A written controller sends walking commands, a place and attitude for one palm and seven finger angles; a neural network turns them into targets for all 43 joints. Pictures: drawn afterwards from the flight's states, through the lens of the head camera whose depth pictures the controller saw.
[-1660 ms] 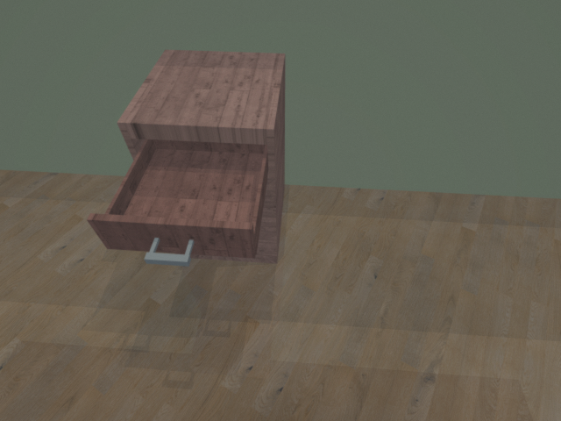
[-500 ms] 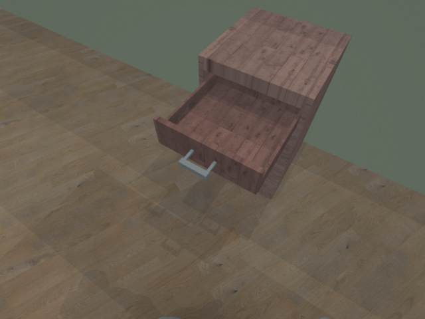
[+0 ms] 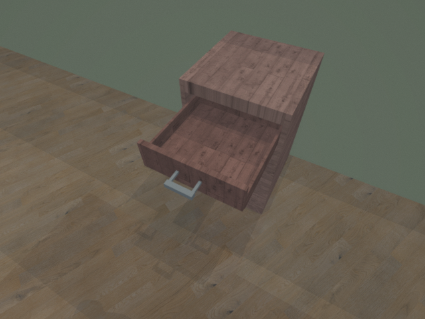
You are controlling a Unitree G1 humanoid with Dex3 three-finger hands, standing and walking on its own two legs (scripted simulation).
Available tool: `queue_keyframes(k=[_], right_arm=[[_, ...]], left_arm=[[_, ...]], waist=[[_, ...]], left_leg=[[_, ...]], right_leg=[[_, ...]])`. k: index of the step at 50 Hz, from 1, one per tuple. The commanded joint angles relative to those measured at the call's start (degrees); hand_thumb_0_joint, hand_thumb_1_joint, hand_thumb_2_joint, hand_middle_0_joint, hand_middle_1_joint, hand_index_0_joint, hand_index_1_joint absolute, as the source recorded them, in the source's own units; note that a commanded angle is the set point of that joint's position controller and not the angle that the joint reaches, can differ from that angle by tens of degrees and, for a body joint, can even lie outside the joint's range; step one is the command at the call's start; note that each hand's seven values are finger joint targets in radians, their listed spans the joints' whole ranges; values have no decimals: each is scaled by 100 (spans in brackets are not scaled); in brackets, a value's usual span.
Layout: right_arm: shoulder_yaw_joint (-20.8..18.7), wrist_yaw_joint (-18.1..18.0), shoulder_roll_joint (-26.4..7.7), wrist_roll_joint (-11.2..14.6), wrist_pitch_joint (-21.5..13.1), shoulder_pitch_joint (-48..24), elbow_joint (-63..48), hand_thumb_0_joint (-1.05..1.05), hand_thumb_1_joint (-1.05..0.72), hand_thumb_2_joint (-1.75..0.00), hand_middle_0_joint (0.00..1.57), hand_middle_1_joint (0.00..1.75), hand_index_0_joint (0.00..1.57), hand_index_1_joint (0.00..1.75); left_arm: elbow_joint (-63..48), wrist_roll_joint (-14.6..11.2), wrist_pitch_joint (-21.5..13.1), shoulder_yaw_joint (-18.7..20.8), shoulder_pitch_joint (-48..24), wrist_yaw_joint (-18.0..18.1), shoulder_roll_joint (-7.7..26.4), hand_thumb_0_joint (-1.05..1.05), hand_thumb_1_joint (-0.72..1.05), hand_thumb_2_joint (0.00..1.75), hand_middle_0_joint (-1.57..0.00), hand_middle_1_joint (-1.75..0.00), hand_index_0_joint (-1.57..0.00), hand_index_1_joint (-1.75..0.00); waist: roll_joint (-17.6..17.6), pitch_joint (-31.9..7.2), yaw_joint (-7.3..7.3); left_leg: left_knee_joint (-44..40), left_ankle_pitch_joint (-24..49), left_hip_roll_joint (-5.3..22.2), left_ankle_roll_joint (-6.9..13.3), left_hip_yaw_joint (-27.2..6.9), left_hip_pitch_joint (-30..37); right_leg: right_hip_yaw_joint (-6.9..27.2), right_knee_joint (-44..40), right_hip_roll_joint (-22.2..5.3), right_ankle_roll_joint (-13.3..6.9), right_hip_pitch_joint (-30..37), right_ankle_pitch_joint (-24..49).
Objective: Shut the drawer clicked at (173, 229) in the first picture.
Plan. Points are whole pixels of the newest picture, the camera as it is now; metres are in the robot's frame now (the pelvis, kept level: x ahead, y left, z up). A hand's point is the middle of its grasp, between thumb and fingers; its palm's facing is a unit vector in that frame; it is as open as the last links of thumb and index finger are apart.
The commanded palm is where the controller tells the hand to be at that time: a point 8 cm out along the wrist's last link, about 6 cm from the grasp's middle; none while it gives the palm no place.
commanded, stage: look at it before walking up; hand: left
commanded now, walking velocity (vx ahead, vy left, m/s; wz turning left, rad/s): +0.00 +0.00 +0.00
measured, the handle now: (183, 184) +0.52 +0.12 -0.20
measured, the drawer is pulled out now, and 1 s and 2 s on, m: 0.30 0.30 0.30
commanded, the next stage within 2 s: turn to face it in 0.28 s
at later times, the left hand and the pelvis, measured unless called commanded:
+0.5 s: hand out of the picture -0.01 +0.17 -0.18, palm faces +0.04 -0.98 -0.19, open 7.3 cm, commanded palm none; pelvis +0.00 +0.00 +0.00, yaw -2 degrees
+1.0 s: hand out of the picture +0.07 +0.15 -0.16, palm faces -0.19 -0.93 -0.31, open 7.4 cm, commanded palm none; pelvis -0.03 -0.04 +0.00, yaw -17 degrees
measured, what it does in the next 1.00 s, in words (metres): lifts its left foot, turning right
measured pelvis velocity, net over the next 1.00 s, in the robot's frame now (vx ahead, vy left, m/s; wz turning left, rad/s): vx -0.03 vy -0.04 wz -0.29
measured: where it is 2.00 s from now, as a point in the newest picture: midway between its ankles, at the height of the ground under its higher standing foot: outside the picture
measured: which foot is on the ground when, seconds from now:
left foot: down 0.00-0.80, up 0.82-1.00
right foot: down 0.00-1.00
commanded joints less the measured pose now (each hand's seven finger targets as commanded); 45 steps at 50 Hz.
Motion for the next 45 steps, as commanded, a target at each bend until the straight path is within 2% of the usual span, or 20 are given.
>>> queue_keyframes(k=[1,19,23,26,27,29,31,32,33,34,35,37,38,39,40,41,42,43,44,45], right_arm=[[-12,-21,-340,-12,-58,422,-98,0,-90,-90,20,30,20,30],[-27,-41,-200,-8,-72,747,12,0,-90,-90,20,30,20,30],[-153,-88,-342,-12,7,645,-101,0,-90,-90,20,30,20,30],[-275,-120,-517,-7,71,500,-292,0,-90,-90,20,30,20,30],[-311,-128,-532,-6,88,460,-350,0,-90,-90,20,30,20,30],[-376,-145,-660,-22,91,406,-472,0,-90,-90,20,30,20,30],[-436,-159,-844,-42,76,363,-577,0,-90,-90,20,30,20,30],[-471,-162,-906,-49,56,404,-619,0,-90,-90,20,30,20,30],[-484,-151,-982,-83,39,418,-655,0,-90,-90,20,30,20,30],[-459,-130,-1007,-123,33,368,-713,0,-90,-90,20,30,20,30],[-449,-118,-1021,-142,34,228,-808,0,-90,-90,20,30,20,30],[-456,-109,-1104,-149,32,-304,-1030,0,-90,-90,20,30,20,30],[-454,-104,-1144,-130,54,-500,-1092,0,-90,-90,20,30,20,30],[-443,-88,-1026,-55,82,-690,-1199,0,-90,-90,20,30,20,30],[-373,-43,-606,23,97,-779,-1459,0,-90,-90,20,30,20,30],[-425,-61,-815,19,171,-784,-1449,0,-90,-90,20,30,20,30],[-450,-10,-790,31,189,-605,-1391,0,-90,-90,20,30,20,30],[-465,-16,-803,12,184,-785,-1325,0,-90,-90,20,30,20,30],[-469,-7,-827,-8,166,-716,-1256,0,-90,-90,20,30,20,30],[-454,15,-816,-17,162,-757,-1246,0,-90,-90,20,30,20,30]], left_arm=[[-66,-13,-22,72,489,25,582,0,90,90,-20,-30,-20,-30],[-13,-9,-30,57,644,49,431,0,90,90,-20,-30,-20,-30],[-112,25,66,223,580,26,603,0,90,90,-20,-30,-20,-30],[-295,56,174,362,427,-37,687,0,90,90,-20,-30,-20,-30],[-368,74,199,387,368,-50,676,0,90,90,-20,-30,-20,-30],[-509,89,244,446,238,-99,679,0,90,90,-20,-30,-20,-30],[-659,96,266,477,132,-144,621,0,90,90,-20,-30,-20,-30],[-727,98,271,482,43,-165,529,0,90,90,-20,-30,-20,-30],[-829,86,311,489,-84,-198,468,0,90,90,-20,-30,-20,-30],[-925,88,344,495,-229,-224,441,0,90,90,-20,-30,-20,-30],[-977,91,356,509,-269,-247,443,0,90,90,-20,-30,-20,-30],[-920,121,318,518,174,-292,409,0,90,90,-20,-30,-20,-30],[-819,132,302,537,508,-312,466,0,90,90,-20,-30,-20,-30],[-683,175,250,609,1020,-296,790,0,90,90,-20,-30,-20,-30],[-640,232,190,741,1309,-182,1574,0,90,90,-20,-30,-20,-30],[-681,119,244,666,1191,-111,1558,0,90,90,-20,-30,-20,-30],[-852,115,266,658,824,-100,1504,0,90,90,-20,-30,-20,-30],[-966,138,266,636,446,-80,1275,0,90,90,-20,-30,-20,-30],[-1054,131,243,593,170,-68,1167,0,90,90,-20,-30,-20,-30],[-1110,113,208,563,166,-69,1107,0,90,90,-20,-30,-20,-30]], waist=[[-92,-106,81],[-180,18,51],[-90,38,27],[-42,79,-2],[-111,80,-12],[127,68,-39],[515,-12,-48],[875,-91,-68],[1280,-25,-102],[1407,59,-124],[1343,130,-74],[1016,-42,262],[749,-133,463],[-291,-219,760],[-2332,-256,834],[-1746,-243,707],[-1351,-230,531],[-1244,-54,419],[-1171,-84,283],[-798,-157,298]], left_leg=[[-202,1809,325,229,-149,30],[-275,1646,344,249,-122,66],[165,1490,447,208,126,76],[341,1212,592,216,218,55],[366,1104,666,238,200,73],[303,953,855,324,95,83],[94,924,1219,514,-180,220],[-101,1066,1547,708,-409,263],[-411,1258,1965,977,-569,205],[-509,1526,2159,1170,-640,110],[-473,1663,2188,1195,-504,-61],[48,1805,1972,920,-2,-315],[589,1571,1655,665,327,-554],[1809,685,1039,303,692,-1122],[3647,-2020,1,-87,912,-2512],[4271,-2250,2,-63,-49,-2608],[4433,-1893,198,-34,-164,-2539],[4571,-1498,236,-37,-290,-2657],[4590,-1222,261,-70,-330,-2684],[4522,-1025,227,-103,-309,-2599]], right_leg=[[388,-373,-664,-60,44,2382],[431,-454,-591,-59,-56,2095],[675,-155,-578,-130,-347,2461],[826,120,-500,-170,-772,2235],[864,197,-431,-171,-930,2075],[882,467,-309,-155,-1212,1816],[737,1037,-74,-90,-1585,1294],[569,1586,63,-44,-1729,602],[275,2315,117,35,-1940,-774],[282,2743,35,54,-2058,-1382],[348,2836,-69,46,-1994,-1469],[201,2072,-186,17,-1347,-1012],[43,1255,-134,50,-794,-269],[552,-44,-336,20,-123,961],[3082,-876,-1834,-433,336,2504],[3171,-790,-1998,-622,174,3049],[2831,-784,-1986,-983,-68,2044],[2815,-706,-1615,-954,-254,1717],[2612,-618,-1502,-948,-191,1835],[2455,-568,-1391,-888,-150,2147]])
